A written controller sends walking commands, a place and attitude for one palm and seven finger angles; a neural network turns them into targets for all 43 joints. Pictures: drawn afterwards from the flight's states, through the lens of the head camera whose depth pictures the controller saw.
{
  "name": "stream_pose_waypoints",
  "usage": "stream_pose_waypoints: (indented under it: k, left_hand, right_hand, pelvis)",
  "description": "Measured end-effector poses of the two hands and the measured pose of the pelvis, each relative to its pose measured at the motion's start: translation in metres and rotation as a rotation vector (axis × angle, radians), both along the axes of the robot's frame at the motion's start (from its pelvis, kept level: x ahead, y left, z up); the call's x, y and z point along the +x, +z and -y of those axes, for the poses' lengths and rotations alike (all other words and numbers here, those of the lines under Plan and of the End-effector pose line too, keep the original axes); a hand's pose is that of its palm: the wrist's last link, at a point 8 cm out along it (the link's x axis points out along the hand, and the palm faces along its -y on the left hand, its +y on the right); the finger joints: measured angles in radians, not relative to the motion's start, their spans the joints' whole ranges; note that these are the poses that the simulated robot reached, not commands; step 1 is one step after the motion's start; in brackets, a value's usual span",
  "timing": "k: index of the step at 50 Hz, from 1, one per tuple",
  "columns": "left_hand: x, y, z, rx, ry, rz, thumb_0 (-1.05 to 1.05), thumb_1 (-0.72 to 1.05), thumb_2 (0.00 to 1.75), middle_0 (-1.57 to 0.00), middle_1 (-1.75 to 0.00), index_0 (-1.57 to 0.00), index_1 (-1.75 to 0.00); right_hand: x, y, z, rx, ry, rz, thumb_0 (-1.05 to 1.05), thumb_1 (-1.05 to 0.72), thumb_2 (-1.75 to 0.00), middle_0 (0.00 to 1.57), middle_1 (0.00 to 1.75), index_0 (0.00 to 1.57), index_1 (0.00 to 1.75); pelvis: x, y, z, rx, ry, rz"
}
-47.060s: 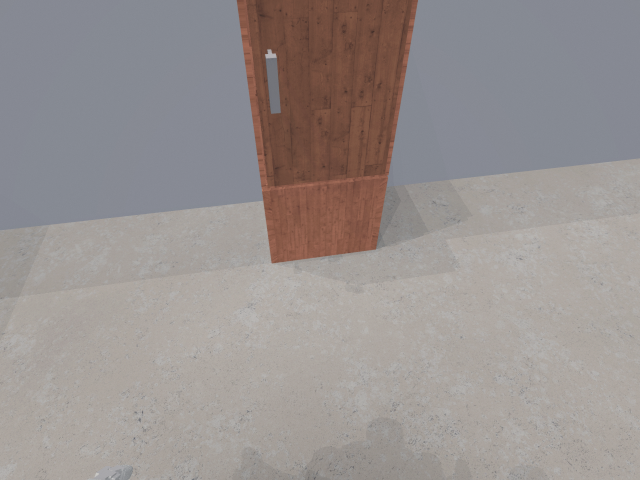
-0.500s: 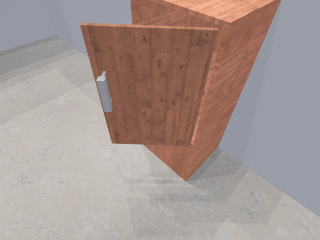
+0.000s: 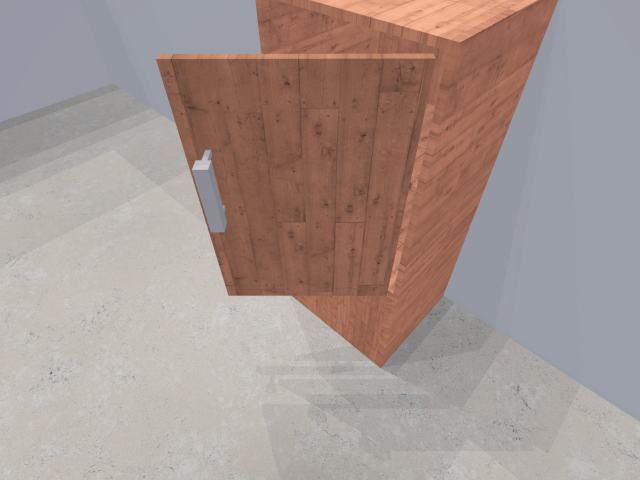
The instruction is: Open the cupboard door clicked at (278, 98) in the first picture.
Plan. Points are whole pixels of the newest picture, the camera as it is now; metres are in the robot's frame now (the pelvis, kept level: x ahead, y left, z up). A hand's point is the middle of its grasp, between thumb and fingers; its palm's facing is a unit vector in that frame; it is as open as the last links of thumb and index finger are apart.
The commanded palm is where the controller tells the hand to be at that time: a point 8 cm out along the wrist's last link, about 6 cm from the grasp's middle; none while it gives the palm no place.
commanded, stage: look again from close up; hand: left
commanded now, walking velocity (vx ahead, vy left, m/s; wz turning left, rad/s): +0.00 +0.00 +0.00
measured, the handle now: (213, 191) +0.58 +0.22 +0.03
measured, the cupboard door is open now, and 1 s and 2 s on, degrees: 43 43 43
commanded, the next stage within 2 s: raise the hand with hooked fingers in 0.28 s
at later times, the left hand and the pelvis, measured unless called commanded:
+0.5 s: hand (182, 469) +0.16 +0.19 -0.09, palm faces +0.25 -0.95 -0.18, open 7.4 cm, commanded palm +0.13 +0.24 -0.06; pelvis +0.03 -0.01 +0.00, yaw +0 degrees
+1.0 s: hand (180, 416) +0.21 +0.19 -0.02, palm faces +0.07 -0.99 -0.10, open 9.8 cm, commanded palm +0.18 +0.25 -0.02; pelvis +0.01 -0.04 -0.09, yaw +3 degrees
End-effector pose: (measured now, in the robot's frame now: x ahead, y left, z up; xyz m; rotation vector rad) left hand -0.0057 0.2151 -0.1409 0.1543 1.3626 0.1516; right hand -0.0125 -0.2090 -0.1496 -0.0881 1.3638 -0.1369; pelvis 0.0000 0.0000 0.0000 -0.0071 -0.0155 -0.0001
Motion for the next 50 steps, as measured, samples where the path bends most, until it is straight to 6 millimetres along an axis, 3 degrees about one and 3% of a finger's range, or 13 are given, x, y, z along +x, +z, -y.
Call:
stream_pose_waypoints:
  k: [8,20,21,27,29,31,34,39,41,45,50]
  left_hand:
    - [0.037,0.011,-0.021,0.049,-0.011,0.074,0.00,0.91,0.90,-0.19,-0.30,-0.19,-0.30]
    - [0.052,0.005,-0.009,0.016,-0.024,0.041,0.00,0.91,0.90,-0.20,-0.30,-0.19,-0.30]
    - [0.062,0.010,-0.010,0.009,0.036,0.087,0.01,0.91,0.90,-0.20,-0.30,-0.20,-0.30]
    - [0.178,0.115,-0.021,0.080,0.107,0.851,0.02,0.87,0.88,-0.20,-0.32,-0.20,-0.33]
    - [0.206,0.143,-0.021,0.073,0.071,1.060,0.02,0.84,0.87,-0.20,-0.34,-0.20,-0.35]
    - [0.221,0.155,-0.019,0.041,0.022,1.219,0.01,0.81,0.86,-0.20,-0.36,-0.20,-0.37]
    - [0.216,0.143,-0.012,-0.034,-0.076,1.334,0.00,0.75,0.83,-0.21,-0.40,-0.20,-0.41]
    - [0.169,0.086,-0.012,-0.123,-0.093,1.195,0.00,0.64,0.78,-0.22,-0.47,-0.22,-0.48]
    - [0.152,0.076,-0.017,-0.100,-0.039,1.166,0.01,0.59,0.77,-0.22,-0.50,-0.22,-0.51]
    - [0.147,0.098,-0.027,0.008,-0.018,1.293,0.02,0.49,0.73,-0.23,-0.56,-0.23,-0.57]
    - [0.186,0.127,-0.025,-0.018,-0.178,1.430,0.01,0.38,0.68,-0.23,-0.63,-0.23,-0.64]
  right_hand:
    - [0.023,0.003,0.005,-0.012,0.023,0.022,0.02,-0.93,-0.89,0.20,0.30,0.20,0.30]
    - [0.060,0.013,0.024,-0.059,0.044,0.045,0.00,-0.91,-0.89,0.20,0.30,0.20,0.30]
    - [0.066,0.016,0.025,-0.066,0.039,0.076,0.01,-0.91,-0.89,0.20,0.30,0.20,0.30]
    - [0.135,0.039,0.041,-0.129,0.069,0.466,0.01,-0.91,-0.89,0.20,0.30,0.20,0.30]
    - [0.162,0.046,0.046,-0.135,0.082,0.578,0.01,-0.90,-0.89,0.20,0.30,0.20,0.30]
    - [0.187,0.053,0.052,-0.140,0.099,0.671,0.01,-0.90,-0.89,0.20,0.30,0.20,0.30]
    - [0.218,0.059,0.062,-0.151,0.140,0.774,0.01,-0.90,-0.89,0.20,0.30,0.20,0.30]
    - [0.253,0.055,0.074,-0.185,0.224,0.859,0.01,-0.90,-0.89,0.20,0.30,0.20,0.30]
    - [0.260,0.048,0.075,-0.194,0.245,0.864,0.01,-0.90,-0.89,0.20,0.30,0.20,0.30]
    - [0.260,0.026,0.067,-0.183,0.272,0.827,0.01,-0.90,-0.89,0.20,0.30,0.20,0.30]
    - [0.235,-0.004,0.052,-0.120,0.239,0.744,0.01,-0.90,-0.89,0.20,0.30,0.20,0.30]
  pelvis:
    - [0.014,0.003,-0.003,0.015,-0.006,-0.007]
    - [0.028,0.005,0.002,0.008,-0.013,-0.013]
    - [0.028,0.005,0.003,0.007,-0.010,-0.017]
    - [0.030,-0.002,0.008,0.016,0.024,-0.041]
    - [0.028,-0.008,0.011,0.014,0.026,-0.074]
    - [0.026,-0.017,0.017,0.017,0.015,-0.121]
    - [0.021,-0.034,0.026,0.023,0.006,-0.178]
    - [0.016,-0.063,0.037,0.015,0.018,-0.242]
    - [0.016,-0.071,0.040,0.003,0.027,-0.255]
    - [0.014,-0.082,0.043,-0.020,0.043,-0.263]
    - [0.007,-0.087,0.045,-0.037,0.049,-0.265]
